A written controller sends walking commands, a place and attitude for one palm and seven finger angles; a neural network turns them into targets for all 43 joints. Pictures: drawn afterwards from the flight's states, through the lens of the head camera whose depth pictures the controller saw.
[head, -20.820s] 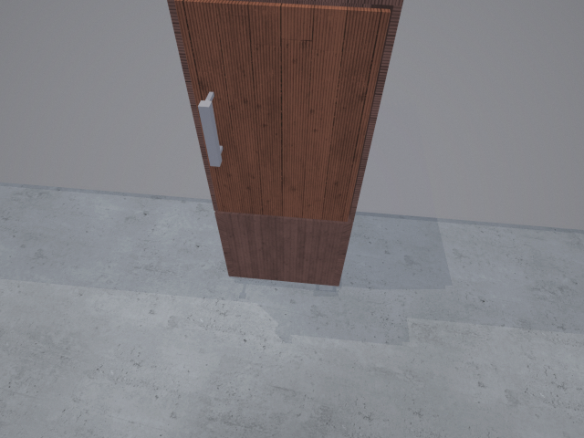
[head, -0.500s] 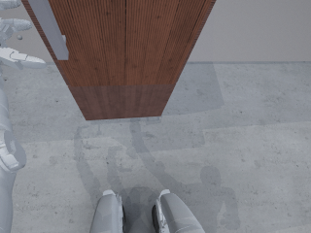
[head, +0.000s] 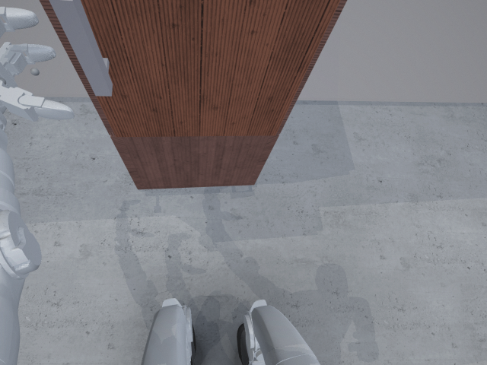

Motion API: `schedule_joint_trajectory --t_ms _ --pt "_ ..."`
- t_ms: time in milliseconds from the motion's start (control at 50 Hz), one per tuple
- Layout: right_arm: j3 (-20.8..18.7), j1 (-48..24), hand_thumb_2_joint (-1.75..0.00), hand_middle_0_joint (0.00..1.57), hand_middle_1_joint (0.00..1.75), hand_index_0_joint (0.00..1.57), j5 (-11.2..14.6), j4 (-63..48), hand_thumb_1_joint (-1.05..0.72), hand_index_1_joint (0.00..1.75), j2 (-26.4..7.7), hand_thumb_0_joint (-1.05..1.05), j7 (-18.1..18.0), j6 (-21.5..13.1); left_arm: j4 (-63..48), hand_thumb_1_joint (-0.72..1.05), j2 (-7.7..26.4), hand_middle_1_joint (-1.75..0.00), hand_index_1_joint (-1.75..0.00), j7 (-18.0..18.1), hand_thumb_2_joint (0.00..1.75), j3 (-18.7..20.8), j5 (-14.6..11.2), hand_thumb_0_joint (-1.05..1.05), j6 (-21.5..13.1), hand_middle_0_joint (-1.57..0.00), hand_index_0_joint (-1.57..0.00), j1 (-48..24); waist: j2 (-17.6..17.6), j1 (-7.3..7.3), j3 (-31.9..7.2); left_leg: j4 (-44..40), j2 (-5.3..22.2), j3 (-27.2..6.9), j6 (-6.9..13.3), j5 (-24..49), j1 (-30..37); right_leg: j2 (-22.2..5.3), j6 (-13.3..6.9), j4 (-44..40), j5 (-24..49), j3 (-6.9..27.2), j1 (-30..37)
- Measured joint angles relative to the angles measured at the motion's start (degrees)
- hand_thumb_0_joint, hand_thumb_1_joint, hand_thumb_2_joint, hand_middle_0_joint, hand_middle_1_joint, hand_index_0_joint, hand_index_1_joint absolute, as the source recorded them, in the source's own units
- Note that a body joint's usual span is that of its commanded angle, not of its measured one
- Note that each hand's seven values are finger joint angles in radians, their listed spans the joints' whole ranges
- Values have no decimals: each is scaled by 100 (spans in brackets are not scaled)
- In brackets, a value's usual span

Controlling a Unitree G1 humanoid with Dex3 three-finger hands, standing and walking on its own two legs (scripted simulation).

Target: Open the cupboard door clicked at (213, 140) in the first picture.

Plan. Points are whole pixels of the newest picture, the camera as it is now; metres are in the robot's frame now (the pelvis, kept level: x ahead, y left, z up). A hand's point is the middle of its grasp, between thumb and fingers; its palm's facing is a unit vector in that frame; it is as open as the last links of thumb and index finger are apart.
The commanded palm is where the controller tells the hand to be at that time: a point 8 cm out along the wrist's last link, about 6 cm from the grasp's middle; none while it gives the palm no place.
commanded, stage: slide the fingers in behind the handle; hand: left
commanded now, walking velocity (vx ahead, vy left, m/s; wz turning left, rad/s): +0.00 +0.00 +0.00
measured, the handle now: (88, 38) +0.59 +0.19 +0.08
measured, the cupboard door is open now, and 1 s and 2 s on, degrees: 0 0 0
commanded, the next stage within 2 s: close the thumb around the handle in 1.50 s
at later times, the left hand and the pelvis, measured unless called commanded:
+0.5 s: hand (63, 69) +0.53 +0.21 +0.08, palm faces +0.03 -1.00 -0.01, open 14.0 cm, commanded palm +0.52 +0.24 +0.07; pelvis +0.00 +0.00 +0.00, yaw +0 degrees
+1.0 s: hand (95, 68) +0.54 +0.17 +0.08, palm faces +0.01 -1.00 -0.01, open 14.0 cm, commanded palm +0.51 +0.20 +0.07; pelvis +0.00 +0.00 +0.00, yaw +1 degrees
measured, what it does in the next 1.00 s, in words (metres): stands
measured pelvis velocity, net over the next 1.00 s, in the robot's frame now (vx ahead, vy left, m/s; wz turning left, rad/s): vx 0.00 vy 0.00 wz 0.01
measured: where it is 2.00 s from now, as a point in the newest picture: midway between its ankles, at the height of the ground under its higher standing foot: outside the picture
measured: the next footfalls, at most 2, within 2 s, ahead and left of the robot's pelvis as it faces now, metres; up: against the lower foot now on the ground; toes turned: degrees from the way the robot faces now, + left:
none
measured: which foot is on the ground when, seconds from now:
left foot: down 0.00-1.00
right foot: down 0.00-1.00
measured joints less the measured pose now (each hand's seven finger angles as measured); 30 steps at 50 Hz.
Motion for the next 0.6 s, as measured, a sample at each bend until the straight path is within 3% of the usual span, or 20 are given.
schedule_joint_trajectory --t_ms 160,240,340,600 --pt "-29 -44 -90 20 30 21 -29 96 -90 30 58 0 25 -17 -90 -50 -266 -120 -120 74 30 -262 -47 -1 -19 -30 -30 -174 12 21 -42 52 -43 -69 -16 -7 -66 -31 -14 43 -37 -72 -32" --pt "-26 -30 -90 20 30 21 -48 29 -90 30 81 0 54 -18 -100 -50 -388 -120 -120 198 30 -225 21 -1 100 -30 -30 -108 41 -7 -64 18 -34 -37 -9 -2 -28 -27 -9 20 -25 -38 -11" --pt "-33 31 -90 20 30 21 -66 -7 -90 30 120 0 112 -26 -244 -50 -532 -120 -120 391 30 -123 44 -1 -32 -30 -30 114 63 0 -89 -35 -11 37 -2 -7 78 -14 0 0 -15 38 53" --pt "-64 115 -90 21 30 21 -67 87 -90 30 133 0 140 -36 -93 -50 -649 -120 -120 508 30 -332 24 -1 -140 -30 -30 41 62 18 -74 -29 -35 21 -16 20 119 -35 -15 41 -19 18 89"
